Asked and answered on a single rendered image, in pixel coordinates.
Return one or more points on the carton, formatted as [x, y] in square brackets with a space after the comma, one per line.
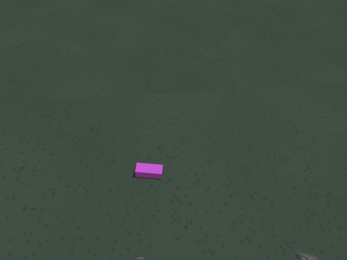
[149, 170]

